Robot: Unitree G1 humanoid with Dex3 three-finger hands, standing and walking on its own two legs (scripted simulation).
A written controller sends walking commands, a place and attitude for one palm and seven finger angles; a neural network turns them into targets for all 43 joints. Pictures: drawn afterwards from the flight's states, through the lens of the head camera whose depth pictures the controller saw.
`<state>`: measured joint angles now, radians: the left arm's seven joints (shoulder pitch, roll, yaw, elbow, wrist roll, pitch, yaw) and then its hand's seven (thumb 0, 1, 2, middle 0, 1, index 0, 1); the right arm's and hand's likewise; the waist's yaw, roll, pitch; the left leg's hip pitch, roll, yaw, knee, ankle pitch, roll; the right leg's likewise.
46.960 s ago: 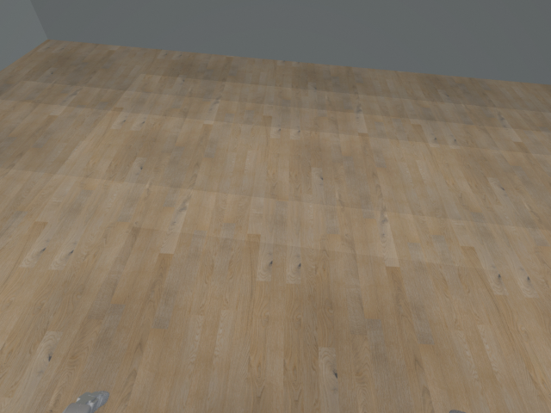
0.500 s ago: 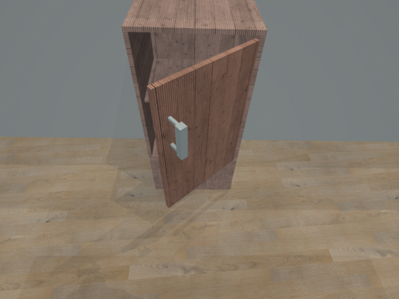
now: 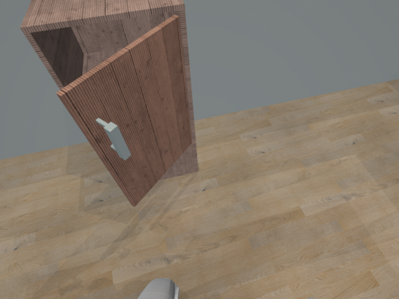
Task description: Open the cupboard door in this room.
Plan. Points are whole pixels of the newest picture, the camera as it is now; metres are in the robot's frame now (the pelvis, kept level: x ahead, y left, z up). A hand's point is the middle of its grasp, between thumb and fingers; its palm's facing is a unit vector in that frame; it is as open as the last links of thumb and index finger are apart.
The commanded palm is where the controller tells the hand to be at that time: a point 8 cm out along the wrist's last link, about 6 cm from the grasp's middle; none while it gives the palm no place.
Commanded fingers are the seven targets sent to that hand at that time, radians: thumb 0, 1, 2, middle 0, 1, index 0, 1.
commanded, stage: walk to a spot facing it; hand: left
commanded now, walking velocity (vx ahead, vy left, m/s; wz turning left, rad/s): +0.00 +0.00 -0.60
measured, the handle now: (113, 138) +0.48 +0.28 -0.03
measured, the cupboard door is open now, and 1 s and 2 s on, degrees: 41 41 41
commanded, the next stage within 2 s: none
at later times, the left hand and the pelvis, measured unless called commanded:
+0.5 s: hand out of the picture +0.12 +0.26 -0.18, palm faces -0.17 -0.96 -0.23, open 7.4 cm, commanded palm none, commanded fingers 0.00 0.90 0.90 -0.20 -0.30 -0.20 -0.30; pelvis +0.03 +0.06 +0.00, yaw -16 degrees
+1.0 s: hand (163, 259) +0.22 +0.12 -0.16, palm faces -0.55 -0.80 -0.24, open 7.4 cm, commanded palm none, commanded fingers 0.00 0.90 0.90 -0.20 -0.30 -0.20 -0.30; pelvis +0.02 +0.02 -0.01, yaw -35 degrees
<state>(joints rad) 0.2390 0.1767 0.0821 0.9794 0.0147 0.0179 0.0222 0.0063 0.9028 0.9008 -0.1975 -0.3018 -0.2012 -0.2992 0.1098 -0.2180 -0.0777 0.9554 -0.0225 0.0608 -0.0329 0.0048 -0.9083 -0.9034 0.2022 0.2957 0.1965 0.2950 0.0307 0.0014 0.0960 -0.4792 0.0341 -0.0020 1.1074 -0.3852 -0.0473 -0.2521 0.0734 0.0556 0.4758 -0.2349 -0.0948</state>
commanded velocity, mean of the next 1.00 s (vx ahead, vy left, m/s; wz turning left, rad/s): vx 0.00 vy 0.00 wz -0.60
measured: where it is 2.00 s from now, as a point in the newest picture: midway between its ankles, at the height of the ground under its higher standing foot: outside the picture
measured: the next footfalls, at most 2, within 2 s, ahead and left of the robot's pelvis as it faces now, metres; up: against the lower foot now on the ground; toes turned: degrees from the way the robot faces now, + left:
left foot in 0.36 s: +0.09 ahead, +0.16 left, +0.00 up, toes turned -13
right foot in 0.78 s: +0.01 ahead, -0.10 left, +0.00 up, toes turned -33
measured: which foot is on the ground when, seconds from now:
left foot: up 0.00-0.34, down 0.36-0.78, up 0.80-1.00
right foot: down 0.00-0.36, up 0.38-0.76, down 0.78-1.00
